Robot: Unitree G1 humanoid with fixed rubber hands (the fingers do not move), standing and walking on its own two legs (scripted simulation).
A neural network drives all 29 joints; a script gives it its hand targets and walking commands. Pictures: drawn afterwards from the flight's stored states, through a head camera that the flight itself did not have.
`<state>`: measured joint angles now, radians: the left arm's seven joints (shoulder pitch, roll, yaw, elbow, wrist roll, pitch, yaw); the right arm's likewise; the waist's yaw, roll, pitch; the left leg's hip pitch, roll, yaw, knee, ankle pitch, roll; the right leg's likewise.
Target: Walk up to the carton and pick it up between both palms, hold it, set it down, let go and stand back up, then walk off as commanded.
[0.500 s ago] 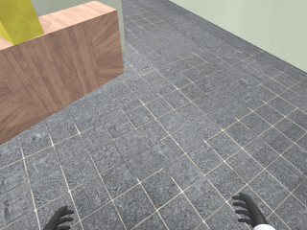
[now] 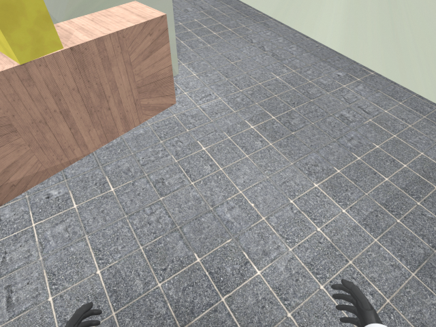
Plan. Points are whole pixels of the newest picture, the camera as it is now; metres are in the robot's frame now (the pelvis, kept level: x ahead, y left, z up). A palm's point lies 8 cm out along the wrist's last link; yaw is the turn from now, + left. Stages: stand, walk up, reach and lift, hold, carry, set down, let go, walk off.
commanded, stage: stand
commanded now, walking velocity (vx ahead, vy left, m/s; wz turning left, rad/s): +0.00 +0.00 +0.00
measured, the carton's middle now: (12, 13) +1.24 +0.86 +0.02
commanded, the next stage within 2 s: none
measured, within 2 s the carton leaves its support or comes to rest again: neither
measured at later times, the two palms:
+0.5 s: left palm out of the picture +0.09 +0.28 -0.11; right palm out of the picture +0.12 -0.27 -0.08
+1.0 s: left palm out of the picture +0.06 +0.28 -0.11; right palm out of the picture +0.09 -0.27 -0.09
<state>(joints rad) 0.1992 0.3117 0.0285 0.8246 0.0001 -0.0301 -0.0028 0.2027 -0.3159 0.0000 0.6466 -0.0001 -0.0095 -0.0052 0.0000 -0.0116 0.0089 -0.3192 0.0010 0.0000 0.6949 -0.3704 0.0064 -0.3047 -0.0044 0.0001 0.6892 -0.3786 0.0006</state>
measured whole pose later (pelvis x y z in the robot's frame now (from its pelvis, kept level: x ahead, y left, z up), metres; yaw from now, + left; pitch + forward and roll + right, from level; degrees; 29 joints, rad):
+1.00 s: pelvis -0.03 +0.00 +0.00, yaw +0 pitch -3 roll +0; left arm 0.20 0.31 0.03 0.94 0.00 -0.03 -0.01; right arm 0.20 -0.32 0.00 0.77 0.00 -0.01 -0.01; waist 0.00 0.00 0.01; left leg -0.32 0.00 0.00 0.69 -0.33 0.01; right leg -0.30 0.00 0.00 0.69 -0.34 0.00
